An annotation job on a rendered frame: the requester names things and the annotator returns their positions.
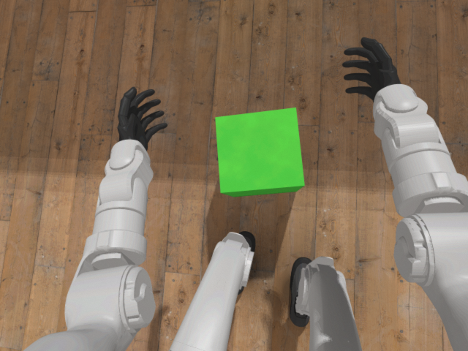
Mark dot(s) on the robot right upper arm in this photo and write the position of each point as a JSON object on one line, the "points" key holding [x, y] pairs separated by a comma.
{"points": [[431, 250]]}

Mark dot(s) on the left robot forearm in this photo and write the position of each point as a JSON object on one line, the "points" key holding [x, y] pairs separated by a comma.
{"points": [[118, 234]]}

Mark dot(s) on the right robot hand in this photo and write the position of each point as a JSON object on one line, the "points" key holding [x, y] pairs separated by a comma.
{"points": [[381, 70]]}

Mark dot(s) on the right robot forearm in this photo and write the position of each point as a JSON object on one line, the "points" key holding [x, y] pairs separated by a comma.
{"points": [[423, 174]]}

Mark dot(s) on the right robot shin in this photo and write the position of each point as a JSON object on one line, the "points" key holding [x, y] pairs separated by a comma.
{"points": [[320, 260]]}

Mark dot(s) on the left robot hand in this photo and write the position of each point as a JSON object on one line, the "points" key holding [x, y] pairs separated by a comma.
{"points": [[130, 126]]}

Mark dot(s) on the carton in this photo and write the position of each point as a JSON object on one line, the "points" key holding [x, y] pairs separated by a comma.
{"points": [[259, 153]]}

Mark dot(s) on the robot left thigh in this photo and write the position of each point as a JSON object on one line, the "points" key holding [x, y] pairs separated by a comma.
{"points": [[207, 323]]}

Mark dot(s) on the robot left upper arm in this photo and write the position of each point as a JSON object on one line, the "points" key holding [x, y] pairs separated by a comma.
{"points": [[105, 310]]}

